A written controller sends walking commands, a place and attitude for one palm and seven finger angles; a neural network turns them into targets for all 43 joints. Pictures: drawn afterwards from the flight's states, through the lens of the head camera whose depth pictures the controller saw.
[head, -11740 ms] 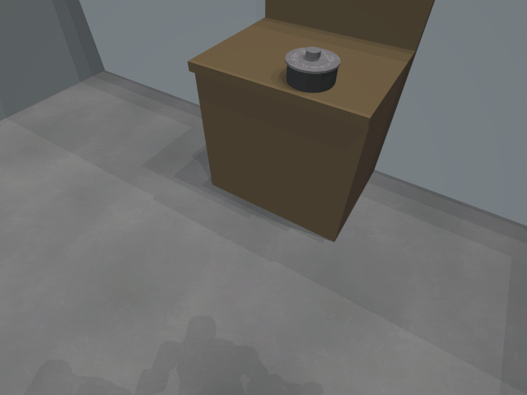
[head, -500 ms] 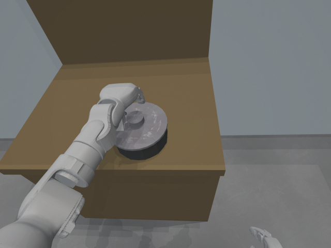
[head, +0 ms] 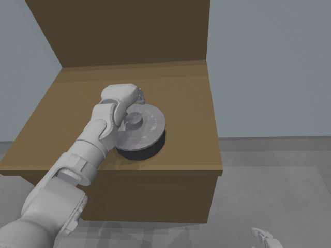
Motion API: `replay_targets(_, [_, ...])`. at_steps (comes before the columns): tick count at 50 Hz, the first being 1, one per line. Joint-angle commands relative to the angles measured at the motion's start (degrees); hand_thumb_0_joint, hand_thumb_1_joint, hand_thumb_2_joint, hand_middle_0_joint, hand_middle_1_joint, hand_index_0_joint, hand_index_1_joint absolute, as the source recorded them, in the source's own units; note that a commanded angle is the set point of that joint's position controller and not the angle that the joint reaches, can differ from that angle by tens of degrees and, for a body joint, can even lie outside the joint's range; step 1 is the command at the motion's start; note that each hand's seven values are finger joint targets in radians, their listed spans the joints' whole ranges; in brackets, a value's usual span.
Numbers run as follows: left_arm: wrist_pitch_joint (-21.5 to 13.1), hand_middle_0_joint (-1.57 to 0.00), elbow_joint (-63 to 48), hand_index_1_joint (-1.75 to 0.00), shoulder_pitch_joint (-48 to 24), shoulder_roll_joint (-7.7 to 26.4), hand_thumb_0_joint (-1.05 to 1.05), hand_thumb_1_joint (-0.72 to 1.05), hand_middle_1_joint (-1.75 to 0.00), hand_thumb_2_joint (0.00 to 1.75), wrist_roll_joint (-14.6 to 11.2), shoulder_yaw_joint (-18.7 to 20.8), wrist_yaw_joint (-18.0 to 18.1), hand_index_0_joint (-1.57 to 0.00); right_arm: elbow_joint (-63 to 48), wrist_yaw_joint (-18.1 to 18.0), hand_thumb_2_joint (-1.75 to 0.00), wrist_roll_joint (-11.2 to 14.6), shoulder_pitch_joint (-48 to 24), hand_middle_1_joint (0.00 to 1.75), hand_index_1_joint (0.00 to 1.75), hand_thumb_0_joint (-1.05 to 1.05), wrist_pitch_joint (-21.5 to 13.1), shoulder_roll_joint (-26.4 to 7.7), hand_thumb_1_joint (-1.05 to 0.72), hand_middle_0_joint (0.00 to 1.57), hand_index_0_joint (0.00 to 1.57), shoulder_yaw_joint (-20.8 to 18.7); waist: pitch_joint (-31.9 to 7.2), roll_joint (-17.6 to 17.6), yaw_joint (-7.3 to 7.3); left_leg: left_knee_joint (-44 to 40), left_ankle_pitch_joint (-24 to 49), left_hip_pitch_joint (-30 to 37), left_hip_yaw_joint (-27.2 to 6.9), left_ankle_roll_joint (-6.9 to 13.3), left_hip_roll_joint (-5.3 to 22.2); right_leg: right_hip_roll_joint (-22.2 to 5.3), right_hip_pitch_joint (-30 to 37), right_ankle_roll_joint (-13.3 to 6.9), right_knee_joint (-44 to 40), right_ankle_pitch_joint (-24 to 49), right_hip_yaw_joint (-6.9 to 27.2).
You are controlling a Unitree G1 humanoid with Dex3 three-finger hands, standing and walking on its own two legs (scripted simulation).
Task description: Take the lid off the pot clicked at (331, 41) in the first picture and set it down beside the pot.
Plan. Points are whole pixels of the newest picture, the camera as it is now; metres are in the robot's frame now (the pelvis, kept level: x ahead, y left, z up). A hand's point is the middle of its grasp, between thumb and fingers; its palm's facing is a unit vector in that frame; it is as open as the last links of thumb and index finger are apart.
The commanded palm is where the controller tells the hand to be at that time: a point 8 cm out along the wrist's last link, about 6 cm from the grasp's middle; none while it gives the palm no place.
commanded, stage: move the open hand above the knob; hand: left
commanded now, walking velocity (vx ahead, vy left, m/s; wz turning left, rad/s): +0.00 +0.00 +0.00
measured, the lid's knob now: (134, 120) +0.47 +0.11 +0.03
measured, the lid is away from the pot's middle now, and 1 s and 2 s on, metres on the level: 0.00 0.00 0.00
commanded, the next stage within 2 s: lower the open fingers around the knob in 0.28 s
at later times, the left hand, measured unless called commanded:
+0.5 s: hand (125, 112) +0.44 +0.12 +0.10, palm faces -0.30 -0.02 -0.95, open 10.0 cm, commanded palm +0.43 +0.12 +0.16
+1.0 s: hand (126, 121) +0.44 +0.12 +0.06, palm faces -0.33 -0.04 -0.94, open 10.0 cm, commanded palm +0.43 +0.12 +0.12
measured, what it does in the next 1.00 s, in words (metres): stands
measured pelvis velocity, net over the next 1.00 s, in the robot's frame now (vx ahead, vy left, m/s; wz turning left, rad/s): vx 0.01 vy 0.01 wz -0.02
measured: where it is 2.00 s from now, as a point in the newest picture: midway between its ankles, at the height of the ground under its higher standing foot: outside the picture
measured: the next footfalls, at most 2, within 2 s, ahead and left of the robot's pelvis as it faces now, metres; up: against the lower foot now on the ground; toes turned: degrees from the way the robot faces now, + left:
none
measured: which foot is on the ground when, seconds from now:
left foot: down 0.00-1.00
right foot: down 0.00-1.00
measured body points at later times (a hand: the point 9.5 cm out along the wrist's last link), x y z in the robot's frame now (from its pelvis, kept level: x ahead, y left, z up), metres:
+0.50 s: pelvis -0.01 +0.00 +0.00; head +0.02 -0.04 +0.45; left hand +0.45 +0.11 +0.15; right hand +0.11 -0.25 -0.14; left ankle -0.03 +0.10 -0.74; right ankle +0.01 -0.12 -0.74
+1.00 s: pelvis +0.01 +0.01 +0.00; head +0.05 -0.02 +0.45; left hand +0.45 +0.12 +0.11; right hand +0.12 -0.24 -0.14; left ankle -0.03 +0.10 -0.74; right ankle +0.01 -0.12 -0.74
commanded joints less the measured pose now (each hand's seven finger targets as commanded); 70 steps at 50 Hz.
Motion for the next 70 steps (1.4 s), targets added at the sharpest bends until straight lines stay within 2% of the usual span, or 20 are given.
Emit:
replay_targets(1, [-0.9,-0.83,-12.4,-0.08,-32.4,8.6,0.0,-0.25,-0.08,1.35,0.7,4.0,1.9,-0.83,-7.4,-0.5,-0.9,-0.2,-5.3,0.3,0.3,0.0,-2.4,-5.2,-0.9,0.2,0.2,-1.4,-21.0,-7.2,-1.57,-1.3,16.1,4.4,-3.6,1.6,-0.8,2.2,11.5,-1.9,-0.8,18.5,2.4])
replay_targets(6, [-1.2,-0.83,-6.5,-0.08,-31.7,11.0,0.0,-0.25,-0.08,1.35,1.1,6.7,2.9,-0.83,-6.1,-1.2,-0.9,-0.4,-4.3,0.3,0.3,0.0,-2.5,-5.4,-0.9,0.2,0.2,-1.0,-19.3,-8.8,-0.88,-2.0,14.3,2.4,-3.5,1.3,-0.6,2.1,11.7,-2.0,-1.0,16.9,2.4])
replay_targets(8, [-1.5,-0.83,-7.7,-0.08,-30.9,10.1,0.0,-0.25,-0.08,1.35,1.0,6.6,3.1,-0.83,-6.8,-1.0,-0.9,-0.5,-5.0,0.3,0.3,0.0,-2.5,-5.4,-0.9,0.2,0.2,-1.2,-21.1,-8.6,-0.52,-1.8,16.1,2.6,-3.8,1.2,-0.5,2.0,12.7,-2.2,-0.7,18.4,2.4])
replay_targets(10, [-0.6,-0.83,-3.4,-0.08,-28.9,7.7,0.0,-0.25,-0.08,1.35,1.3,4.7,2.8,-0.83,-6.4,-0.7,-0.9,-0.3,-5.1,0.3,0.3,0.0,-2.1,-5.4,-0.9,0.2,0.2,-1.1,-18.2,-9.6,-1.0,-1.8,15.3,1.7,-3.3,1.1,-0.3,2.1,11.0,-2.0,-0.9,17.9,2.2])
replay_targets(14, [-1.0,-0.83,-6.4,-0.08,-32.1,11.3,0.0,-0.25,-0.08,1.35,1.1,7.3,2.6,-0.83,-7.2,-1.1,-0.9,-0.6,-4.9,0.3,0.3,0.0,-2.3,-5.7,-0.9,0.2,0.2,-1.1,-20.9,-9.0,-0.74,-2.0,14.6,1.9,-3.3,1.4,-0.6,1.9,13.3,-2.0,-1.0,18.1,2.9])
replay_targets(17, [-1.1,-0.83,-3.7,-0.08,-32.5,10.1,0.0,-0.25,-0.08,1.35,1.7,5.8,2.3,-0.83,-6.7,-1.6,-0.9,-0.4,-4.4,0.3,0.3,0.0,-2.4,-5.5,-0.9,0.2,0.2,-1.0,-19.4,-9.1,-1.27,-2.1,13.9,1.6,-3.0,1.4,-0.6,2.0,12.1,-1.9,-1.3,17.4,2.8])
replay_targets(20, [-1.9,-0.83,-3.0,-0.08,-33.6,12.4,0.0,-0.25,-0.08,1.35,1.4,7.8,2.4,-0.83,-6.4,-2.0,-0.9,-0.5,-3.4,0.3,0.3,0.0,-2.8,-5.9,-0.9,0.2,0.2,-1.1,-19.8,-9.0,-1.22,-2.4,13.1,1.3,-3.1,1.6,-0.6,2.0,12.6,-1.9,-1.5,16.8,3.0])
replay_targets(23, [-2.6,-0.83,-2.8,-0.08,-31.2,8.3,0.0,-0.25,-0.08,1.35,0.9,5.4,2.0,-0.83,-6.8,-1.7,-0.9,-0.7,-2.8,0.3,0.3,0.0,-3.0,-5.7,-0.9,0.2,0.2,-1.5,-20.4,-8.6,-1.48,-1.6,15.9,2.5,-3.4,1.6,-0.6,2.2,11.6,-2.0,-1.3,18.5,2.6])
replay_targets(26, [-3.1,-0.83,-0.3,-0.08,-31.9,10.3,0.0,-0.25,-0.08,1.35,1.0,6.4,2.2,-0.83,-5.9,-2.0,-0.9,-0.6,-1.9,0.3,0.3,0.0,-2.7,-6.3,-0.9,0.2,0.2,-1.3,-18.9,-9.4,-1.71,-2.2,13.4,0.7,-2.9,1.6,-0.6,2.1,11.3,-1.8,-1.6,17.2,2.7])
replay_targets(30, [-5.1,-0.83,-4.8,-0.08,-32.2,12.7,0.0,-0.25,-0.08,1.35,1.4,8.7,3.5,-0.83,-6.1,-2.0,-0.9,-1.0,-1.0,0.3,0.3,0.0,-3.4,-6.1,-0.9,0.2,0.2,-1.8,-24.1,-7.3,-1.16,-1.3,18.3,3.8,-3.5,1.8,-0.3,2.2,12.8,-2.1,-0.8,20.4,2.9])
replay_targets(34, [-3.8,-0.83,-0.9,-0.08,-27.0,9.5,0.0,-0.25,-0.08,1.35,1.4,7.3,5.0,-0.83,-5.4,-1.2,-0.9,-0.9,-0.9,0.3,0.3,0.0,-2.8,-6.2,-0.9,0.2,0.2,-1.9,-21.1,-8.9,-0.98,-1.1,19.8,2.0,-3.2,1.5,0.1,2.5,11.5,-2.0,-0.7,21.3,2.3])
replay_targets(36, [-3.4,-0.83,-3.8,-0.08,-28.8,8.7,0.0,-0.25,-0.08,1.35,1.4,6.4,5.5,-0.83,-5.6,-0.9,-0.9,-0.9,-1.4,0.3,0.3,0.0,-2.7,-6.1,-0.9,0.2,0.2,-2.0,-22.5,-7.4,-1.07,-1.0,20.2,3.2,-3.1,1.5,0.1,2.5,11.1,-2.0,-0.6,21.5,2.5])
replay_targets(44, [-3.9,-0.83,-3.3,-0.08,-29.3,9.6,0.0,-0.25,-0.08,1.35,1.6,7.2,6.1,-0.83,-5.2,-1.4,-0.9,-1.1,-0.6,0.3,0.3,0.0,-2.8,-6.0,-0.9,0.2,0.2,-2.1,-24.0,-7.6,-1.6,0.2,22.5,3.9,-3.4,1.8,0.2,2.7,10.8,-2.0,-0.1,22.8,2.5])
replay_targets(48, [-3.9,-0.83,1.0,-0.08,-26.7,5.8,0.0,-0.25,-0.08,1.35,1.7,4.8,6.1,-0.83,-4.8,-1.1,-0.9,-0.9,-0.7,0.3,0.3,0.0,-2.0,-6.2,-0.9,0.2,0.2,-2.1,-20.6,-8.4,-2.13,0.6,22.6,2.3,-3.1,1.4,0.4,2.8,7.9,-2.0,0.0,22.2,2.1])
replay_targets(50, [-4.6,-0.83,-4.3,-0.08,-30.9,6.4,0.0,-0.25,-0.08,1.35,1.9,4.6,6.6,-0.83,-5.1,-0.9,-0.9,-1.1,-0.5,0.3,0.3,0.0,-2.1,-5.9,-0.9,0.2,0.2,-2.4,-24.5,-5.4,-2.21,1.1,25.3,5.5,-3.9,1.4,0.6,2.8,7.8,-2.1,0.7,22.4,2.2])
replay_targets(52, [-4.5,-0.83,-2.3,-0.08,-28.8,4.8,0.0,-0.25,-0.08,1.35,1.6,4.0,6.9,-0.83,-4.7,-0.8,-0.9,-1.2,-0.1,0.3,0.3,0.0,-2.0,-5.6,-0.9,0.2,0.2,-2.5,-24.2,-6.4,-2.39,1.9,27.1,6.2,-4.1,1.4,0.8,3.0,6.8,-2.0,0.9,22.5,2.0])
replay_targets(54, [-4.8,-0.83,-0.1,-0.08,-29.2,8.6,0.0,-0.25,-0.08,1.35,1.7,7.4,7.5,-0.83,-4.1,-1.2,-0.9,-1.3,0.5,0.3,0.3,0.0,-1.6,-6.3,-0.9,0.2,0.2,-2.4,-23.3,-8.3,-2.08,1.4,23.6,3.2,-3.6,1.4,0.6,2.9,8.1,-2.0,0.8,22.3,2.1])
replay_targets(57, [-4.3,-0.83,-0.9,-0.08,-28.3,3.2,0.0,-0.25,-0.08,1.35,1.9,3.4,8.2,-0.83,-4.1,-0.7,-0.9,-1.2,0.1,0.3,0.3,0.0,-1.7,-5.5,-0.9,0.2,0.2,-2.5,-23.7,-6.9,-2.2,1.9,26.7,4.8,-4.0,1.2,0.9,3.0,6.4,-2.1,1.3,22.7,1.6])
replay_targets(69, [-3.3,-0.83,0.1,-0.08,-27.6,7.4,0.0,-0.25,-0.08,1.35,2.3,6.8,8.8,-0.83,-4.7,-1.3,-0.9,-1.3,-0.9,0.3,0.3,0.0,-1.6,-5.8,-0.9,0.2,0.2,-2.1,-24.2,-8.5,-1.42,0.8,22.1,1.5,-3.3,1.5,0.5,2.7,10.8,-2.1,1.1,23.1,2.4])
replay_targets(70, [-3.3,-0.62,-1.2,-0.52,-27.5,6.1,0.0,-0.15,-0.52,1.13,2.2,5.7,8.7,-0.62,-4.8,-1.3,-0.9,-1.3,-1.1,0.3,0.3,0.0,-1.7,-5.5,-0.9,0.2,0.2,-2.2,-24.7,-7.6,-1.54,1.0,23.1,2.3,-3.0,1.6,0.4,2.7,10.9,-2.0,0.9,24.1,2.5])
